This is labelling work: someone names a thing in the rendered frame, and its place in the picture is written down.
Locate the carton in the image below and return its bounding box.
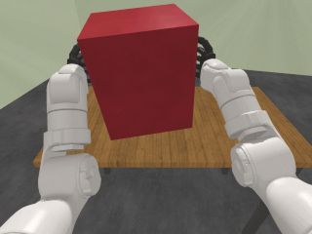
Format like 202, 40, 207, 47
77, 3, 199, 140

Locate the robot right hand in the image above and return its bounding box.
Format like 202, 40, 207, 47
195, 36, 215, 79

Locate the table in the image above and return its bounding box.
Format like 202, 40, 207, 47
32, 86, 312, 234

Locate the robot right forearm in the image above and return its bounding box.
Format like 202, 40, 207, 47
200, 58, 296, 172

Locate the robot left hand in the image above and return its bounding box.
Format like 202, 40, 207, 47
67, 43, 91, 83

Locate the left robot upper arm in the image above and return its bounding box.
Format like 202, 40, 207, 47
0, 153, 101, 234

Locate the robot left forearm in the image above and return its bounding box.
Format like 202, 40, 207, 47
38, 63, 92, 196

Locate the right robot upper arm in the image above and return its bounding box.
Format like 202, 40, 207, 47
230, 136, 312, 234

